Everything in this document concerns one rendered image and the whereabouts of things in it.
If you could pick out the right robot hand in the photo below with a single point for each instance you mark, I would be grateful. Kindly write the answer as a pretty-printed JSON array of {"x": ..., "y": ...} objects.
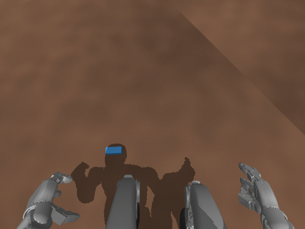
[{"x": 260, "y": 194}]

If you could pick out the left robot arm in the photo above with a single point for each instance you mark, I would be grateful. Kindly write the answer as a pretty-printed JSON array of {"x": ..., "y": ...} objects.
[{"x": 37, "y": 216}]

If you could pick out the right robot arm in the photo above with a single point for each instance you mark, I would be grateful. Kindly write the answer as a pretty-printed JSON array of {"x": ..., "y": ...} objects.
[{"x": 273, "y": 218}]

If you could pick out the left robot hand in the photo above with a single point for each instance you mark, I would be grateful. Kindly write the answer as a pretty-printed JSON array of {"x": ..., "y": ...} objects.
[{"x": 46, "y": 191}]

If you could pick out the small box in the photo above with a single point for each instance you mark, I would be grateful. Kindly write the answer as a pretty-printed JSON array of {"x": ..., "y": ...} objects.
[{"x": 113, "y": 150}]

